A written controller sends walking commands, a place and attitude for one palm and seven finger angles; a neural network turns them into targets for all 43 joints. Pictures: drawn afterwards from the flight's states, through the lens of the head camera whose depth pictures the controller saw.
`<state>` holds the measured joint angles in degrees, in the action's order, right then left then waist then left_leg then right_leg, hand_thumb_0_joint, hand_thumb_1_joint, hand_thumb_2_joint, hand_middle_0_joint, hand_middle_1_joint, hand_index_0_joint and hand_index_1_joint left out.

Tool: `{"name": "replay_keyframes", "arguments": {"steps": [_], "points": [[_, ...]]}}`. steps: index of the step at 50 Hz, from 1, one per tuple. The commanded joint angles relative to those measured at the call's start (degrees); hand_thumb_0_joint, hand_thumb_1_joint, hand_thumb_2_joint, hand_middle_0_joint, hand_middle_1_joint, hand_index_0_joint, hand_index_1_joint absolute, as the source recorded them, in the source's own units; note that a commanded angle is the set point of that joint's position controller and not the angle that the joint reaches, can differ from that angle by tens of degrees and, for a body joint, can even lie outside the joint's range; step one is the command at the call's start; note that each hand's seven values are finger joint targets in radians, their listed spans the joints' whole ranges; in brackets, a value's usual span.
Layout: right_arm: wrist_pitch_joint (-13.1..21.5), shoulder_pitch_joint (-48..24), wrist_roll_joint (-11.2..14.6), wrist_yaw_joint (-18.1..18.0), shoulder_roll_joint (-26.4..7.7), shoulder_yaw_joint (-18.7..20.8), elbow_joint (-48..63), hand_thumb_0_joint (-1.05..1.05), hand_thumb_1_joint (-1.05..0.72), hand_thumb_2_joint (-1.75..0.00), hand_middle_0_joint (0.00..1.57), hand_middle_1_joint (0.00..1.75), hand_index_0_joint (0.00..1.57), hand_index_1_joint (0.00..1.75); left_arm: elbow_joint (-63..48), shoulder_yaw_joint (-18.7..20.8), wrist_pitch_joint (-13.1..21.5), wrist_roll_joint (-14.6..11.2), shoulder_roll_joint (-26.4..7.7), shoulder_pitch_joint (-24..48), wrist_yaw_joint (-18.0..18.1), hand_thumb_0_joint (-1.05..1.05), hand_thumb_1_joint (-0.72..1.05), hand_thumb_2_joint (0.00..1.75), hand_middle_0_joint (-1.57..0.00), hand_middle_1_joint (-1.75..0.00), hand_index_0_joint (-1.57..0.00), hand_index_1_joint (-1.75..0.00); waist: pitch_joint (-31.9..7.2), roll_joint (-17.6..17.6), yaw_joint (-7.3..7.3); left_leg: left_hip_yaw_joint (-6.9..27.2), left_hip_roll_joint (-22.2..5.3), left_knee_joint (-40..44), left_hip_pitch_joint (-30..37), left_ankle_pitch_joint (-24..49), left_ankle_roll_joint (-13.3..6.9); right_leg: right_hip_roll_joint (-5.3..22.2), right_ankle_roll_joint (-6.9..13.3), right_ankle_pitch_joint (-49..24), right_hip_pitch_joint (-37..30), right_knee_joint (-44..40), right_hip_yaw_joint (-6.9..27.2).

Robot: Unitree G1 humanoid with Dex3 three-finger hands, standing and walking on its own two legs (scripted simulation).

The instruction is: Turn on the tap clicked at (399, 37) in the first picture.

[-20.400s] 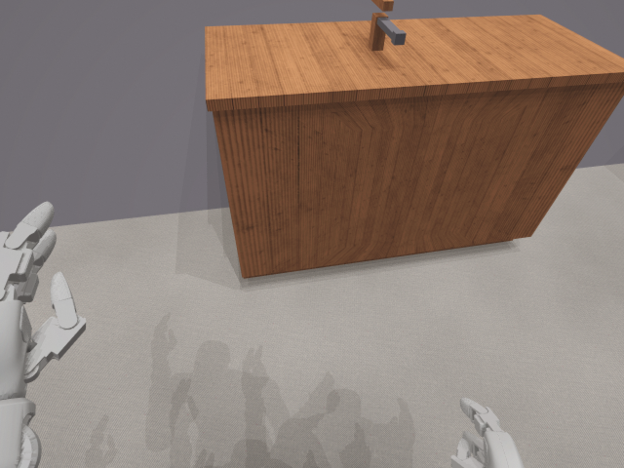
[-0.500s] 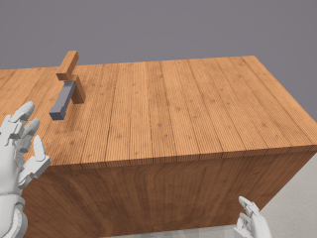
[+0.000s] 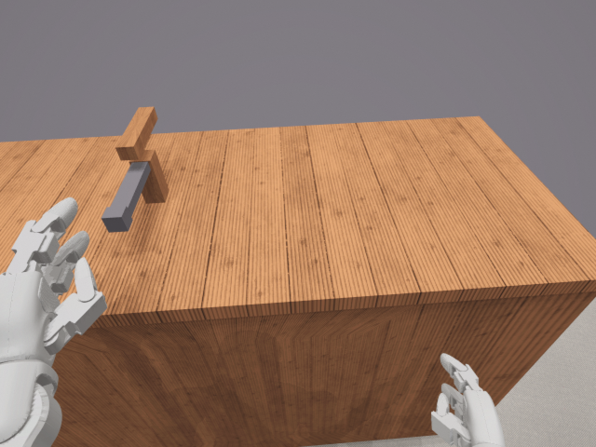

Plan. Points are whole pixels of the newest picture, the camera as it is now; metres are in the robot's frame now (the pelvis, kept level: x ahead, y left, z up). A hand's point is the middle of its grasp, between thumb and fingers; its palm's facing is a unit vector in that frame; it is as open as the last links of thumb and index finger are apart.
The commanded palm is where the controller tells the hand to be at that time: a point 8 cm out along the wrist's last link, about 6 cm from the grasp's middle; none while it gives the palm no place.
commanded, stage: turn the palm inward beside the body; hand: left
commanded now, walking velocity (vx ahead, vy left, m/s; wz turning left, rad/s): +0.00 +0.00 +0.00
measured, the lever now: (117, 219) +0.35 +0.32 +0.13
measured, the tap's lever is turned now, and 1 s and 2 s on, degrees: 0 0 0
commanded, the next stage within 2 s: reach beside the lever's end, fingers flat in 0.70 s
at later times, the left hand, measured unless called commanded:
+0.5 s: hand (117, 306) +0.18 +0.21 +0.19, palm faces +0.43 -0.89 -0.15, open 7.4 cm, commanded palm +0.13 +0.25 +0.20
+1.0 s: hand (105, 300) +0.19 +0.23 +0.18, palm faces +0.45 -0.88 -0.15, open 7.4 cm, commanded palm +0.14 +0.27 +0.19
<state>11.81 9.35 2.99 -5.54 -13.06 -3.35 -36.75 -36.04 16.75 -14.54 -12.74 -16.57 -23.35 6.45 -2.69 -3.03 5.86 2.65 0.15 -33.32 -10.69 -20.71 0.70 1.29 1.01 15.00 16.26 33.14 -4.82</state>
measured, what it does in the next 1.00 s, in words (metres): stands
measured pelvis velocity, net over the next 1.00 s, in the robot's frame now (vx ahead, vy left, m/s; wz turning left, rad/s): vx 0.00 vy -0.02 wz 0.01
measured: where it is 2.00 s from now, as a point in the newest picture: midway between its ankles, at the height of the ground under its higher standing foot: outside the picture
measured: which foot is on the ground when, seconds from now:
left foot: down 0.00-1.00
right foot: down 0.00-1.00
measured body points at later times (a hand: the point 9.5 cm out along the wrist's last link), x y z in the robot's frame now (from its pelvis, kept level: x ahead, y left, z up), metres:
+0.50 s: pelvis +0.00 -0.02 +0.00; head -0.04 -0.05 +0.45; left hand +0.16 +0.25 +0.20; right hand +0.22 -0.23 -0.06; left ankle -0.03 +0.13 -0.73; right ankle +0.03 -0.11 -0.73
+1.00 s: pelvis +0.00 -0.02 +0.00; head -0.03 -0.04 +0.45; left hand +0.16 +0.27 +0.19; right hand +0.22 -0.22 -0.06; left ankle -0.03 +0.13 -0.73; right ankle +0.03 -0.11 -0.73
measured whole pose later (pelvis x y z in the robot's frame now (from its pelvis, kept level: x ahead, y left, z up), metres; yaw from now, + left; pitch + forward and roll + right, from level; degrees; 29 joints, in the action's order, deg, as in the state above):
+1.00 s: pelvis +0.00 -0.02 +0.00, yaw +1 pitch -2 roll +0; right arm 13.8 9.7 4.2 -6.0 -13.6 -3.3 -37.8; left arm -34.0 18.8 -19.1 -16.2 -16.4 -21.3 6.0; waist -3.0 -4.0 6.0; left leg 3.7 -0.8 -32.9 -10.3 -20.4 1.8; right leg 0.4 2.2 15.2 15.6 32.9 -6.0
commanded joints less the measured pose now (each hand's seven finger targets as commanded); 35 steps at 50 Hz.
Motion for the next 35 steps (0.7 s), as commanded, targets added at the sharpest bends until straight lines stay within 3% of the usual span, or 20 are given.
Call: {"name": "replay_keyframes", "arguments": {"steps": [1,4,5,9,14,21,23,25,27,31,33,35], "points": [[3.9,-9.1,0.2,-0.5,-5.8,2.2,9.9,0.0,-0.9,-0.9,0.2,0.3,0.2,0.3,-14.0,5.1,2.9,-0.1,-8.5,6.3,0.4,0.0,0.9,0.9,-0.2,-0.3,-0.2,-0.3,-5.0,0.1,-0.05,-1.0,-0.4,6.0,-3.6,14.3,-0.9,0.4,-0.4,-4.1,-5.7,-5.4,-0.2],[4.2,-9.2,0.4,-0.7,-6.1,2.5,9.6,0.0,-0.9,-0.9,0.2,0.3,0.2,0.3,-12.9,5.7,2.2,-1.6,-8.4,5.1,-0.1,0.0,0.9,0.9,-0.2,-0.3,-0.2,-0.3,-4.4,2.8,-0.06,-1.0,-0.6,5.6,-3.8,13.9,-1.3,0.4,-0.7,-4.5,-5.9,-5.9,0.0],[4.3,-10.6,0.7,-0.7,-5.8,2.1,9.4,0.0,-0.9,-0.9,0.2,0.3,0.2,0.3,-12.8,6.0,1.9,-1.7,-8.2,5.0,-0.1,0.0,0.9,0.9,-0.2,-0.3,-0.2,-0.3,-3.3,1.0,0.16,-1.1,-0.4,5.6,-3.8,12.7,-1.3,0.4,-0.6,-3.1,-5.5,-6.4,0.4],[4.6,-10.0,0.9,-1.0,-6.0,2.4,9.4,0.0,-0.9,-0.9,0.2,0.3,0.2,0.3,-12.2,6.1,0.4,-2.6,-8.4,7.0,0.1,0.0,0.9,0.9,-0.2,-0.3,-0.2,-0.3,-3.2,0.7,-0.01,-1.4,-0.3,5.4,-4.2,11.0,-1.6,0.8,-0.9,-1.1,-5.6,-7.5,1.3],[5.2,-9.9,1.0,-0.8,-6.2,2.5,9.6,0.0,-0.9,-0.9,0.2,0.3,0.2,0.3,-13.3,6.3,-0.1,-3.2,-8.6,6.6,0.2,0.0,0.9,0.9,-0.2,-0.3,-0.2,-0.3,-4.8,2.5,0.13,-1.3,-0.3,4.8,-4.2,11.8,-1.8,1.0,-1.1,-2.0,-6.6,-7.4,1.6],[5.3,-10.5,1.4,-0.6,-6.0,2.3,9.4,0.0,-0.9,-0.9,0.2,0.3,0.2,0.3,-13.2,5.4,-0.7,-2.7,-8.1,7.7,0.5,0.0,0.9,0.9,-0.2,-0.3,-0.2,-0.3,-2.7,0.5,-0.07,-1.7,-0.2,4.3,-4.6,9.8,-1.8,1.4,-1.2,1.4,-5.2,-8.7,2.5],[5.2,-10.4,1.4,-0.7,-6.2,2.3,9.5,0.0,-0.9,-0.9,0.2,0.3,0.2,0.3,-12.6,5.6,-1.0,-3.0,-8.3,7.3,0.6,0.0,0.9,0.9,-0.2,-0.3,-0.2,-0.3,-2.2,2.1,-0.01,-1.4,-0.3,4.5,-5.1,9.2,-1.8,1.4,-1.3,2.1,-5.4,-8.9,2.6],[5.2,-11.4,1.4,-0.6,-6.1,2.1,9.3,0.0,-0.9,-0.9,0.2,0.3,0.2,0.3,-13.4,6.3,-1.0,-2.9,-8.9,7.5,0.8,0.0,0.9,0.9,-0.2,-0.3,-0.2,-0.3,-2.3,1.1,0.16,-1.6,-0.1,4.3,-4.4,8.9,-1.8,1.4,-1.2,3.1,-5.4,-9.3,2.7],[5.2,-10.6,1.4,-0.6,-6.2,2.4,9.6,0.0,-0.9,-0.9,0.2,0.3,0.2,0.3,-12.9,5.7,-1.1,-3.0,-8.2,6.8,0.7,0.0,0.9,0.9,-0.2,-0.3,-0.2,-0.3,-2.8,2.6,0.11,-1.5,-0.2,4.3,-4.9,9.4,-1.9,1.4,-1.3,2.3,-5.6,-8.9,2.6],[5.4,-10.3,1.3,-0.5,-6.2,2.3,9.7,0.0,-0.9,-0.9,0.2,0.3,0.2,0.3,-14.0,5.7,-0.9,-2.8,-8.2,7.1,0.5,0.0,0.9,0.9,-0.2,-0.3,-0.2,-0.3,-3.6,0.5,0.04,-1.5,-0.1,4.3,-3.9,11.3,-1.9,1.4,-1.1,-1.0,-5.8,-8.0,2.1],[5.4,-9.7,1.2,-0.6,-6.3,2.4,9.6,0.0,-0.9,-0.9,0.2,0.3,0.2,0.3,-12.9,6.1,-1.0,-3.2,-8.2,6.1,0.2,0.0,0.9,0.9,-0.2,-0.3,-0.2,-0.3,-3.7,3.1,0.15,-1.4,-0.2,4.3,-4.3,12.1,-1.9,1.1,-1.3,-2.8,-6.3,-7.5,1.7],[5.5,-10.5,1.3,-0.5,-6.2,2.1,9.4,0.0,-0.9,-0.9,0.2,0.3,0.2,0.3,-14.2,6.1,-0.7,-2.9,-8.2,6.5,0.1,0.0,0.9,0.9,-0.2,-0.3,-0.2,-0.3,-3.6,0.5,0.11,-1.4,-0.1,4.4,-3.3,12.6,-1.8,1.0,-1.0,-3.3,-6.0,-7.4,1.5]]}}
